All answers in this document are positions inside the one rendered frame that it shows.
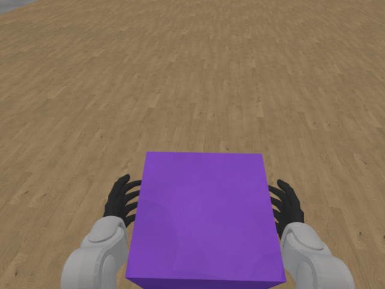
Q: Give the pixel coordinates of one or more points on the right robot hand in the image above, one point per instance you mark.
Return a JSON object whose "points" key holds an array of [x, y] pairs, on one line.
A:
{"points": [[289, 206]]}

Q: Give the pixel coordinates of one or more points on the left robot hand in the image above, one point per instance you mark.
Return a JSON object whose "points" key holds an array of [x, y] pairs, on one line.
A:
{"points": [[117, 200]]}

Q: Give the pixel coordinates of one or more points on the right robot forearm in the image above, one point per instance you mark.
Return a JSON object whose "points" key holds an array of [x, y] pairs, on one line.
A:
{"points": [[310, 262]]}

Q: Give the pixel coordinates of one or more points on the left robot forearm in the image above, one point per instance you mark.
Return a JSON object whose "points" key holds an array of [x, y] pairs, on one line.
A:
{"points": [[95, 264]]}

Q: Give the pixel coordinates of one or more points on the carton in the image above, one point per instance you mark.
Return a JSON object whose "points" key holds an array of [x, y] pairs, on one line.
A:
{"points": [[204, 221]]}

